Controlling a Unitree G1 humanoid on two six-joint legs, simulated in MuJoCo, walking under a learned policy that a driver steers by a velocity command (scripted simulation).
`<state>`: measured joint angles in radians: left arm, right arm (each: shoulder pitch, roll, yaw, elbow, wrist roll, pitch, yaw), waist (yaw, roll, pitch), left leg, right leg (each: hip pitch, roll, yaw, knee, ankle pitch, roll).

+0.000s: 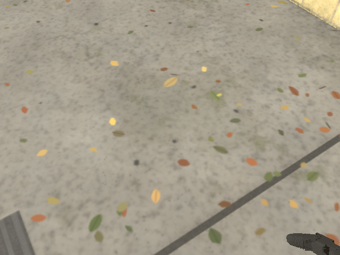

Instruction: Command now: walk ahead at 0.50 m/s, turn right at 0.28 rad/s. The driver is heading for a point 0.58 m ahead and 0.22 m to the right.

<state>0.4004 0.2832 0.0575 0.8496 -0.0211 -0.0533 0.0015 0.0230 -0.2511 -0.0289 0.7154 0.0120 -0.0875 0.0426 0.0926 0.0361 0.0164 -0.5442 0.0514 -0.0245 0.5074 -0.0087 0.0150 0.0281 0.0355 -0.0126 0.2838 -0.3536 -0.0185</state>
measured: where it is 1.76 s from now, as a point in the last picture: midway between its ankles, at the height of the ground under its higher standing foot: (241, 225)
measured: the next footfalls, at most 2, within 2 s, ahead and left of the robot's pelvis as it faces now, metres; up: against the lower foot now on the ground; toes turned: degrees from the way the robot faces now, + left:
left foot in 0.04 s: +0.19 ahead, +0.13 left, +0.00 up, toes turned -1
right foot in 0.56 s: +0.42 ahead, -0.18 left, +0.00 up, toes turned -21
